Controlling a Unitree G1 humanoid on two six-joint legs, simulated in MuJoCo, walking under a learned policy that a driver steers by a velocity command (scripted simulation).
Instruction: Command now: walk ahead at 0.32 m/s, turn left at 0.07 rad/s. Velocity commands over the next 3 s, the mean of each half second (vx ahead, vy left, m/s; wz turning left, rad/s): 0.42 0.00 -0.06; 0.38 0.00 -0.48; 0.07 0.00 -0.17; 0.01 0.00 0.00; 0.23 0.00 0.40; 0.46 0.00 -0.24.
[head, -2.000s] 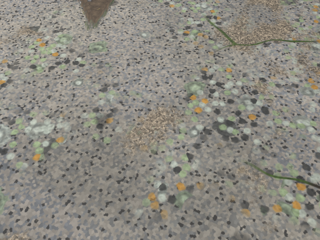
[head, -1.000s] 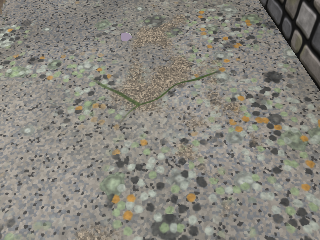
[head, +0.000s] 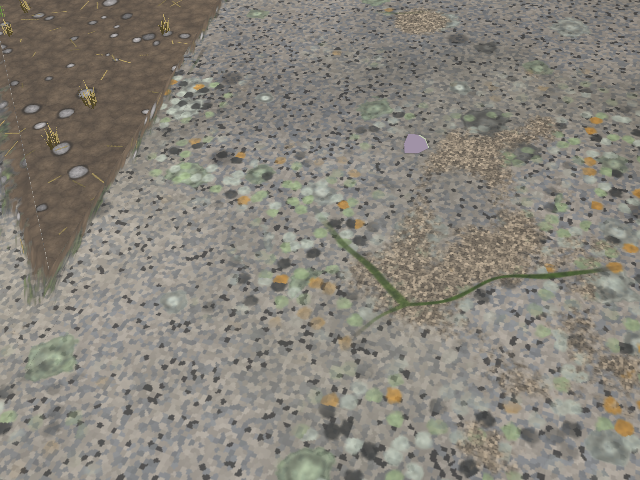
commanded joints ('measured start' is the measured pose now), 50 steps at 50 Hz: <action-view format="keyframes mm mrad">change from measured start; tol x32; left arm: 1 70 163 47 -2 1 -24 -1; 31 -343 31 6 -124 14 3 -81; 38 113 260 95 -17 40 -1 -34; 50 -33 179 67 -54 -11 -2 -15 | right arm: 1 -146 -45 -4 -88 4 -30 8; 13 266 -255 -52 8 -3 -78 -35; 50 47 -42 5 -89 5 -15 -39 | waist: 1 46 -173 67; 13 -163 259 -99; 50 -41 -82 -49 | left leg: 1 -223 28 54 -75 12 -15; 11 391 -1 98 -438 115 79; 14 556 434 -599 -698 -399 250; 35 521 268 247 -363 1245 98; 37 341 249 261 60 972 96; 39 -239 -46 95 685 -248 32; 50 -152 97 52 197 103 -39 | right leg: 1 147 -231 250 -139 -113 -155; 10 -112 -241 179 -16 41 -129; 15 -620 -72 28 825 -244 -52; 36 -169 69 -182 311 -6 -146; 39 426 -407 724 101 257 -430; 50 -60 -132 125 65 888 -155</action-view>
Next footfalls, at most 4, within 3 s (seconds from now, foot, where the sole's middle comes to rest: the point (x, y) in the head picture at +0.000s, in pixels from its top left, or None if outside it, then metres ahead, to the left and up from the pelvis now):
0.24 left None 0.15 0.13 -0.79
0.74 right None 0.46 -0.05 -0.79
1.30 left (340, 431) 0.64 0.05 -0.79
1.60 right None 0.48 -0.12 -0.79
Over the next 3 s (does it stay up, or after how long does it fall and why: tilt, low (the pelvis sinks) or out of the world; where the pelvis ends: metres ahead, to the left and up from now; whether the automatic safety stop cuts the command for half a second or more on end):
stays up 0.92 -0.05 -0.02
